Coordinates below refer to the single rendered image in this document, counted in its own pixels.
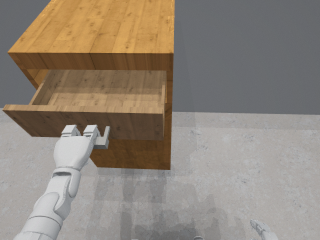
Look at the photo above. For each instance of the robot left hand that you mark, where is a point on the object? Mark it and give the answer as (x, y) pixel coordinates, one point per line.
(73, 150)

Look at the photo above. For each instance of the left robot forearm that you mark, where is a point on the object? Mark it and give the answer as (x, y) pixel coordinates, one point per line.
(53, 207)

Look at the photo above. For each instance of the cabinet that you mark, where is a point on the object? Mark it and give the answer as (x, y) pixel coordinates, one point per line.
(136, 35)

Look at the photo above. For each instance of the drawer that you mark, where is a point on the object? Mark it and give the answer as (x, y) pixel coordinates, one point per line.
(131, 102)

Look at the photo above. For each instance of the robot right hand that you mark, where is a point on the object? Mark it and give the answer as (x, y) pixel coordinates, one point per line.
(263, 230)

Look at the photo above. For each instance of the handle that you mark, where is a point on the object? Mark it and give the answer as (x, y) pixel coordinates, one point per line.
(101, 142)

